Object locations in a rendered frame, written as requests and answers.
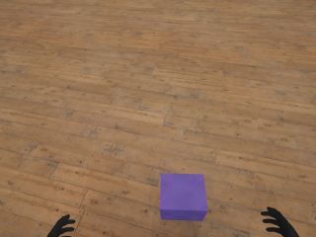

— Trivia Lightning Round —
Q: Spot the robot right hand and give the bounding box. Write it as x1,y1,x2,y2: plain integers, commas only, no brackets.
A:
261,206,299,237

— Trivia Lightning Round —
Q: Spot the carton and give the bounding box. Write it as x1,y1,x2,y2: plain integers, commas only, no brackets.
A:
159,173,208,221

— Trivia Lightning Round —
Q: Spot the robot left hand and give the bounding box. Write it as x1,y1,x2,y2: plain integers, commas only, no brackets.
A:
46,214,76,237

